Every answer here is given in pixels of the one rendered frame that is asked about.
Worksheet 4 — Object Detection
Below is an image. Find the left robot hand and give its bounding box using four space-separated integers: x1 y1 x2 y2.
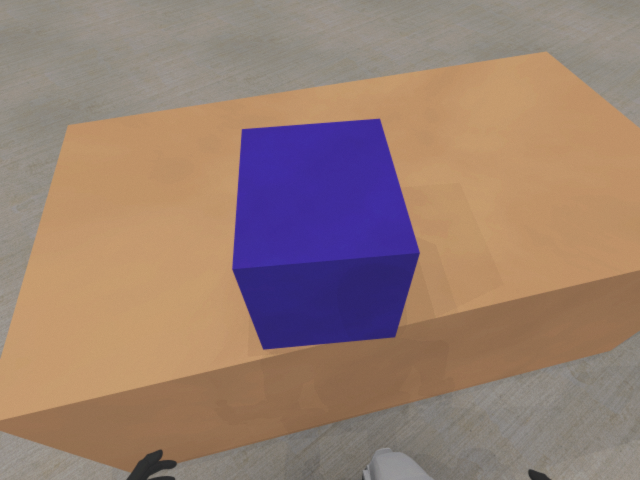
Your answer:
126 450 177 480

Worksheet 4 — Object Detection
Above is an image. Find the carton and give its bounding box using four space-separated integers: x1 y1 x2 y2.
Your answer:
232 119 420 350

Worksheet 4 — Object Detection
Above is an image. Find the right robot shin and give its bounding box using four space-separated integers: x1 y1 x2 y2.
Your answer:
369 448 392 464

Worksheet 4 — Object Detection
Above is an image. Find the pedestal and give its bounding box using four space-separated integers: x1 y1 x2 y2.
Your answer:
0 52 640 473

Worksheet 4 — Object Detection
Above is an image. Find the right robot thigh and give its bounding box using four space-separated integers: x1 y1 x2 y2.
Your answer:
363 452 434 480

